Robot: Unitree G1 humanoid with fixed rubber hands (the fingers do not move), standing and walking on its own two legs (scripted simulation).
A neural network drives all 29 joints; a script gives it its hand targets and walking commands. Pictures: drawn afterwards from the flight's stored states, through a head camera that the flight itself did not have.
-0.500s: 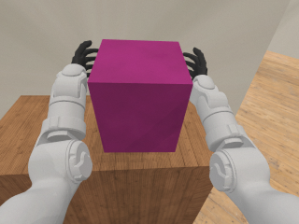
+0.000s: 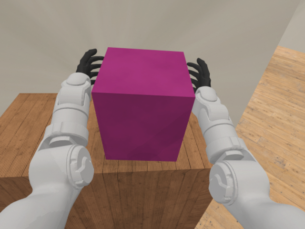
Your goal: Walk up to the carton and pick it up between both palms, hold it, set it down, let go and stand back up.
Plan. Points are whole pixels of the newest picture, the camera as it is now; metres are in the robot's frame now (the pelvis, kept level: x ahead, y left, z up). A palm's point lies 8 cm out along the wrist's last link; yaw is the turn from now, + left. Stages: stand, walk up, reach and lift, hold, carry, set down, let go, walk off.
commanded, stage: set down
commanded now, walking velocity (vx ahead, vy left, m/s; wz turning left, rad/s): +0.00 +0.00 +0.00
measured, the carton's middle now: (143, 107) +0.42 -0.01 +0.14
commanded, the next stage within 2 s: none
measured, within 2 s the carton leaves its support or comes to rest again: rests again in 0.80 s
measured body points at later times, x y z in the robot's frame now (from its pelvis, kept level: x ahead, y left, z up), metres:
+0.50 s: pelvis +0.00 +0.00 +0.00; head -0.02 +0.03 +0.45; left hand +0.46 +0.14 +0.20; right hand +0.41 -0.16 +0.19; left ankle +0.01 +0.12 -0.75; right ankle +0.00 -0.12 -0.75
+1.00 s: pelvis +0.01 +0.00 +0.00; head -0.01 +0.03 +0.45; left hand +0.46 +0.14 +0.18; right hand +0.41 -0.16 +0.17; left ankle +0.01 +0.12 -0.75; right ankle +0.00 -0.12 -0.75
